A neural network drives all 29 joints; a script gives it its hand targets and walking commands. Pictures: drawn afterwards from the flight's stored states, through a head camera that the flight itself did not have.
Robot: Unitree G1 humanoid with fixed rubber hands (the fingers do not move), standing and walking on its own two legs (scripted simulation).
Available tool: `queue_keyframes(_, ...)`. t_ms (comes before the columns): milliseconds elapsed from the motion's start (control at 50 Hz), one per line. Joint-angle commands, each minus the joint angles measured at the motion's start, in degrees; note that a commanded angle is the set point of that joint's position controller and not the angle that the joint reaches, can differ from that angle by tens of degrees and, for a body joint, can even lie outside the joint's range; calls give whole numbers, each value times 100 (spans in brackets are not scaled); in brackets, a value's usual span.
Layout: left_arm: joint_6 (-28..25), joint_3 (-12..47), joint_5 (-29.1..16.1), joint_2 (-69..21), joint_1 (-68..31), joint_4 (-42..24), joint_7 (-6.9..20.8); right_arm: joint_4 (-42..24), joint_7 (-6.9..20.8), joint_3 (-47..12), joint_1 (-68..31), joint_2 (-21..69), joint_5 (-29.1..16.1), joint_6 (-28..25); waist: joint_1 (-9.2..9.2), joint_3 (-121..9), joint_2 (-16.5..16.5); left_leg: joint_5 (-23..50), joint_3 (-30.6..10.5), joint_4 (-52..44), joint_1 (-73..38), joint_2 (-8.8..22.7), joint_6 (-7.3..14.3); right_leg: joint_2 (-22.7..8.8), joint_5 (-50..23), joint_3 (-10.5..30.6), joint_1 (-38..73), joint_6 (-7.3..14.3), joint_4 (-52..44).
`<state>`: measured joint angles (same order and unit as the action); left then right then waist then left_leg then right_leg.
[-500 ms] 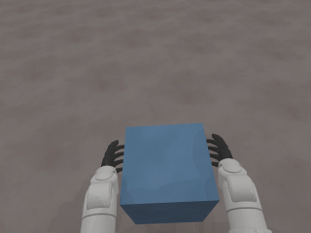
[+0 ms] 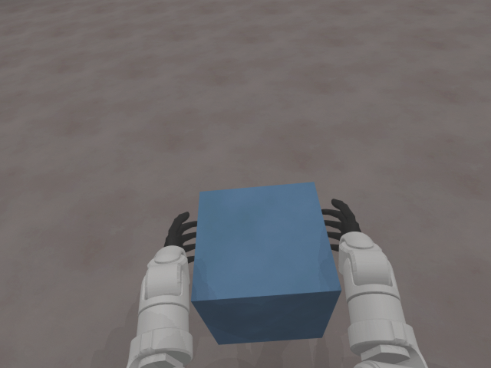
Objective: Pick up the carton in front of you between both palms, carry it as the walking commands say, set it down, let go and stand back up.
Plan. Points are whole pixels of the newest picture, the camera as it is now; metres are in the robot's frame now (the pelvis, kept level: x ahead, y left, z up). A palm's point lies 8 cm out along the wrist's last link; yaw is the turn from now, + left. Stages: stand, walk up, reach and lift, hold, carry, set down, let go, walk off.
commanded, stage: set down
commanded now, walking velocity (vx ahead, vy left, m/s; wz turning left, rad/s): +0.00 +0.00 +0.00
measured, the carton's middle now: (263, 268) +0.31 +0.00 -0.05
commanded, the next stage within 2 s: none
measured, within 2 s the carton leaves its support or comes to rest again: neither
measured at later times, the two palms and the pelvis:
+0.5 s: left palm (195, 270) +0.38 +0.16 -0.16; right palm (322, 270) +0.35 -0.14 -0.17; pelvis -0.02 +0.02 -0.08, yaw +3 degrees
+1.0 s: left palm (212, 273) +0.44 +0.15 -0.30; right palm (320, 279) +0.39 -0.15 -0.30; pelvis -0.04 +0.03 -0.20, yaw +4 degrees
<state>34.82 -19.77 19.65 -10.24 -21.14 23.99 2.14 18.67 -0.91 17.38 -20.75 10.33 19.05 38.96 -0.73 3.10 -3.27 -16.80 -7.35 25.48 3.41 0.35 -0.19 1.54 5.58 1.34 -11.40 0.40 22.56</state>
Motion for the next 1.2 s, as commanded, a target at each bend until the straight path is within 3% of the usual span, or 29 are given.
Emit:
queue_keyframes(0,-527,2257,-947,-4672,-3830,708,1565,901,1471,-2481,-3319,5461,-1158,-373,51,-1058,478,-919,367,-472,2388,-502,340,119,1857,542,2041,-205,-198)
queue_keyframes(100,-909,906,-120,-3886,-4071,1639,1293,1641,1095,-1116,-3652,4684,-411,-772,81,-828,370,-968,403,123,3049,-554,289,212,1844,515,1296,-217,282)
queue_keyframes(160,-1186,443,213,-3409,-3921,1869,1127,1761,895,-570,-3542,4143,-62,-1139,54,-1019,371,-770,467,492,3579,-651,257,322,1303,386,760,-210,754)
queue_keyframes(200,-1479,435,230,-3251,-3886,1835,1082,1736,803,-478,-3485,3912,52,-1483,-33,-1350,364,-515,521,737,3890,-742,224,371,687,300,376,-200,1093)
queue_keyframes(260,-2006,842,-23,-3453,-3905,1773,1090,1733,714,-777,-3455,4032,-5,-2115,-139,-2126,302,-118,516,1111,4481,-866,147,408,-447,204,10,-161,1692)
queue_keyframes(340,-2729,1835,-600,-4005,-4223,1714,1051,1472,745,-1654,-3832,4499,-352,-2844,-176,-3746,275,560,511,1767,5597,-899,-12,397,-1709,180,-4,-163,2627)
queue_keyframes(440,-2982,3191,-1275,-4592,-4626,1077,876,833,873,-2801,-4313,4915,-927,-3108,-283,-6490,214,1650,515,2615,5980,-979,-228,463,-2872,8,-316,-206,3711)
queue_keyframes(520,-2739,3531,-1490,-4808,-4682,843,786,720,1053,-2980,-4364,4859,-1073,-2903,-354,-6967,59,1752,564,3046,5889,-1004,-355,568,-2176,-208,-1678,-257,4037)
queue_keyframes(600,-2412,3270,-1409,-4816,-4948,1102,862,1160,1283,-2600,-4550,4807,-977,-2591,-398,-6212,-100,760,596,3237,6355,-1020,-352,591,-920,-341,-3046,-221,4169)
queue_keyframes(660,-2259,2939,-1277,-4751,-5232,1409,932,1470,1364,-2236,-4819,4790,-862,-2434,-444,-5853,-98,289,614,3463,6832,-1021,-286,582,-439,-382,-3764,-208,4344)
queue_keyframes(820,-2259,2465,-1174,-4432,-5803,1964,947,1787,1264,-1771,-5385,4735,-780,-2383,-521,-6210,17,253,728,4308,7931,-1123,-231,610,-531,-401,-4576,-299,5110)
queue_keyframes(1180,-2233,2504,-1585,-3688,-7528,2360,917,1349,676,-1873,-7200,4291,-1274,-2358,-670,-7153,113,-546,1099,6094,9696,-1268,-167,642,-286,-560,-4999,-484,6699)
